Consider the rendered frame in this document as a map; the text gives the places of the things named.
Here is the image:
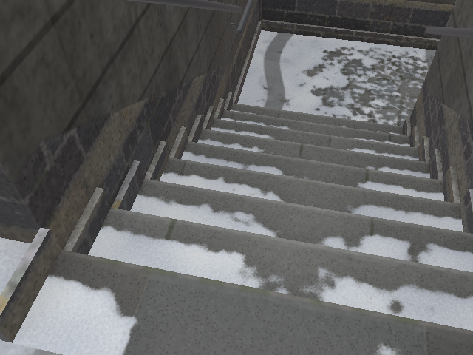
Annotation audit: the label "stairs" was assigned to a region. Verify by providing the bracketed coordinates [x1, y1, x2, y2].
[88, 103, 473, 331]

